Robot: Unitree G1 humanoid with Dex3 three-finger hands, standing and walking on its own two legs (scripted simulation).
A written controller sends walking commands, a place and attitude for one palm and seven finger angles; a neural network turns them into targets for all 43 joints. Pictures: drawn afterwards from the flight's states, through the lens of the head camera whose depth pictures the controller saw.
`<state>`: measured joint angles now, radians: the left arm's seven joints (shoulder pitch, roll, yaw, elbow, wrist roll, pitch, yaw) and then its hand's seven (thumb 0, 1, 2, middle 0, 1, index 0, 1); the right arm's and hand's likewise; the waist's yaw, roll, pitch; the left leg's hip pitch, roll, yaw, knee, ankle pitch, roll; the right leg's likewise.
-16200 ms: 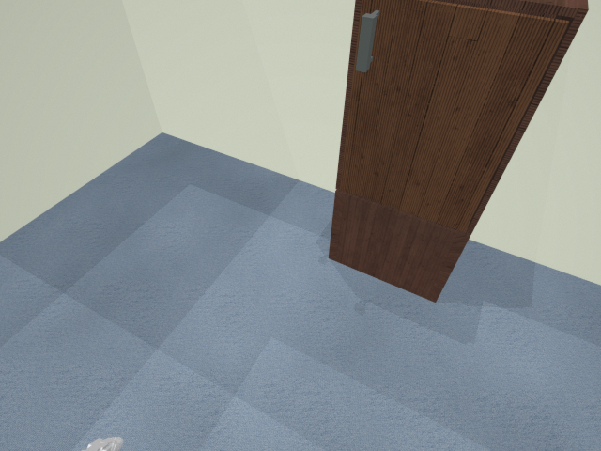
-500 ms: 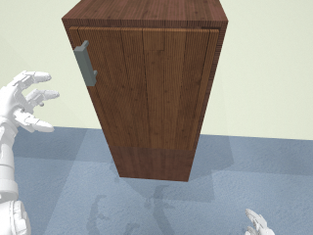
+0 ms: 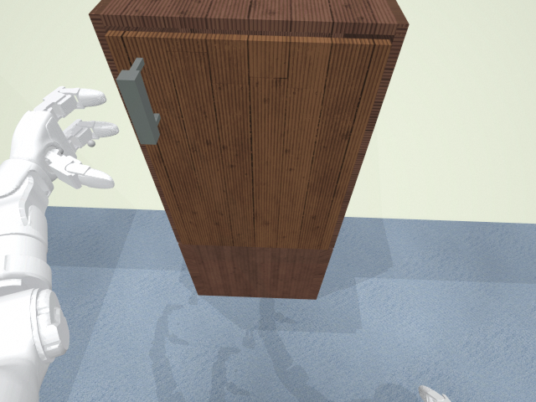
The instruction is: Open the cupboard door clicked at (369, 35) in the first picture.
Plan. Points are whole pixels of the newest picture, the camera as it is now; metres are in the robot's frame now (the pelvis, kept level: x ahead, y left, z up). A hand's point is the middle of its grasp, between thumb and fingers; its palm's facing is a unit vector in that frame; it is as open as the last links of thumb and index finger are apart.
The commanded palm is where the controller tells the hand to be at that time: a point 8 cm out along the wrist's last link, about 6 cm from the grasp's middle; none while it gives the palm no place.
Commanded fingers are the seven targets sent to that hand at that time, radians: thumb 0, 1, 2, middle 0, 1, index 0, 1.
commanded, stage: move the hooked fingers beside the handle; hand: left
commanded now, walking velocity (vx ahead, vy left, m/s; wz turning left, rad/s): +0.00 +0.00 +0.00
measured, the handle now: (144, 101) +0.54 +0.20 +0.16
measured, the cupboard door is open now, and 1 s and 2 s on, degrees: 0 0 0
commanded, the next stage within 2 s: slide the fingers in behind the handle in 1.34 s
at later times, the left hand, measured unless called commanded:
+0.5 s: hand (107, 113) +0.49 +0.24 +0.17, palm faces -0.03 -1.00 +0.01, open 14.0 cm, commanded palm +0.48 +0.30 +0.16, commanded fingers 0.00 -0.50 0.30 -0.30 -1.20 -0.30 -1.20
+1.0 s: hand (107, 112) +0.50 +0.25 +0.17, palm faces -0.04 -1.00 -0.01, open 13.9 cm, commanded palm +0.49 +0.29 +0.16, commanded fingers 0.00 -0.50 0.30 -0.30 -1.20 -0.30 -1.20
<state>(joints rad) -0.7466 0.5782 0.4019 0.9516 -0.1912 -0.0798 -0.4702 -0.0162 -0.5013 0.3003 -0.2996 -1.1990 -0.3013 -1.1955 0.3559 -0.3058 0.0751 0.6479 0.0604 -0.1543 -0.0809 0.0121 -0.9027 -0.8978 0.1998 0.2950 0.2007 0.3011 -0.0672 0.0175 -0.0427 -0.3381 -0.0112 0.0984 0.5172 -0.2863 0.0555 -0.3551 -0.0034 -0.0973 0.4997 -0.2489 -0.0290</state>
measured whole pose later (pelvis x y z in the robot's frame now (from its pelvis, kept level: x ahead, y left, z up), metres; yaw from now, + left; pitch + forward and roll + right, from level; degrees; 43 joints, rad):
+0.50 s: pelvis +0.01 -0.01 +0.00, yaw +0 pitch +11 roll -1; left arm -1.00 0.72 0.44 1.25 -0.13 -0.14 -0.48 -0.02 -0.50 0.30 -0.30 -1.20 -0.30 -1.20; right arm 0.40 -0.33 0.06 0.67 0.05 -0.05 -0.08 0.01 -0.90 -0.90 0.20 0.29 0.20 0.30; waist -0.14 0.01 -0.04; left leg -0.44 0.01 0.09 0.57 -0.31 0.05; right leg -0.45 0.01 -0.10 0.52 -0.26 -0.04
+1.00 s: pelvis +0.01 +0.00 -0.01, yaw -1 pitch +14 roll -2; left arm -1.00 0.74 0.43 1.24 -0.14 -0.16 -0.50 -0.02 -0.50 0.30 -0.30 -1.21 -0.32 -1.22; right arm 0.45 -0.32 0.05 0.65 0.04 0.03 -0.07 0.01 -0.90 -0.90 0.20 0.29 0.20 0.30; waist -0.14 0.02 -0.07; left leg -0.52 0.02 0.09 0.61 -0.34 0.05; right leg -0.51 0.03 -0.10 0.54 -0.27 -0.04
